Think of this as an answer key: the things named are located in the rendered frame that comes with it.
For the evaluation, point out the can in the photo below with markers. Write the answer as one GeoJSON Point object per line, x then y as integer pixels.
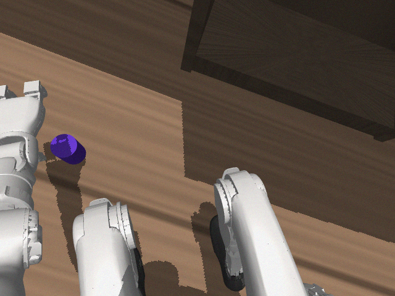
{"type": "Point", "coordinates": [67, 148]}

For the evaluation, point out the bookshelf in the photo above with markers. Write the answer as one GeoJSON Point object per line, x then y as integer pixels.
{"type": "Point", "coordinates": [331, 58]}

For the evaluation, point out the left robot foot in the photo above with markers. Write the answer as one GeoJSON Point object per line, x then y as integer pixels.
{"type": "Point", "coordinates": [141, 274]}

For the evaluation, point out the left robot arm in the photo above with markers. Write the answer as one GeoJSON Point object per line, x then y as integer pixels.
{"type": "Point", "coordinates": [21, 237]}

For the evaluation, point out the left robot hand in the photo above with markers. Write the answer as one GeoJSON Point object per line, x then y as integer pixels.
{"type": "Point", "coordinates": [23, 114]}

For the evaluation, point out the right robot hand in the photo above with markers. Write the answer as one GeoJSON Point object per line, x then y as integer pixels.
{"type": "Point", "coordinates": [315, 290]}

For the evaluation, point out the right robot foot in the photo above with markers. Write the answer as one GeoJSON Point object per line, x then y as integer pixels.
{"type": "Point", "coordinates": [234, 283]}

